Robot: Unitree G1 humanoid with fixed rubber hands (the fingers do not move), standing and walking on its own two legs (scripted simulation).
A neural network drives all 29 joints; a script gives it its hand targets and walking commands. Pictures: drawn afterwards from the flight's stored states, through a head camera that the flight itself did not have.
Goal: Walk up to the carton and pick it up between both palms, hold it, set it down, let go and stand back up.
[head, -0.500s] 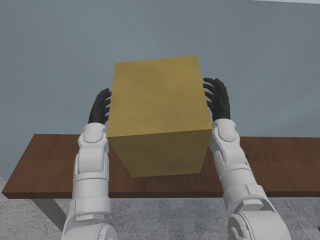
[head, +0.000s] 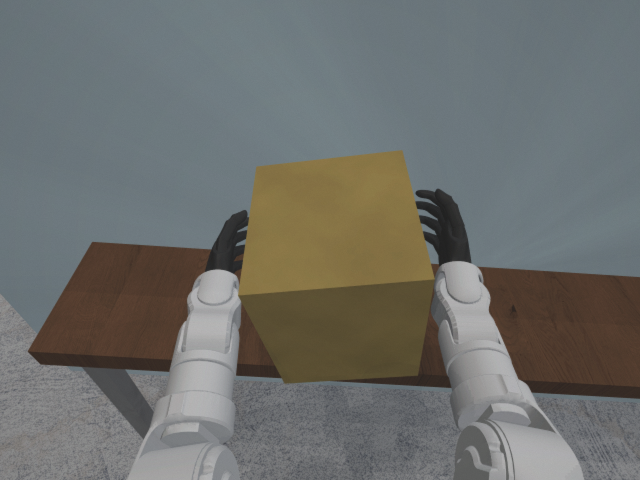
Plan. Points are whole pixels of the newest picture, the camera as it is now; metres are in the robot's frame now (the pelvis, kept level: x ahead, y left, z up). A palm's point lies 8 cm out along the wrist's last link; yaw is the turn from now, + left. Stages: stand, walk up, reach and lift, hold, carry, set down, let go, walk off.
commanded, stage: set down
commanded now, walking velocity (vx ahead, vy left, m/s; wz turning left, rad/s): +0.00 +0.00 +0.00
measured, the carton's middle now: (339, 274) +0.41 +0.00 +0.04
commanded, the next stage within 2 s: none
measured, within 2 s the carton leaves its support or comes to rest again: rests again in 1.80 s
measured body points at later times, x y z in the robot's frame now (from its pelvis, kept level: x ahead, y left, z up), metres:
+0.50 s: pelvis +0.04 +0.00 +0.00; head +0.07 +0.03 +0.45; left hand +0.44 +0.16 +0.07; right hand +0.46 -0.13 +0.10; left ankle +0.02 +0.13 -0.75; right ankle +0.01 -0.11 -0.75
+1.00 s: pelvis +0.01 +0.00 +0.00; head +0.04 +0.02 +0.45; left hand +0.40 +0.15 +0.04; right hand +0.42 -0.14 +0.07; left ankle +0.02 +0.13 -0.75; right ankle +0.01 -0.11 -0.75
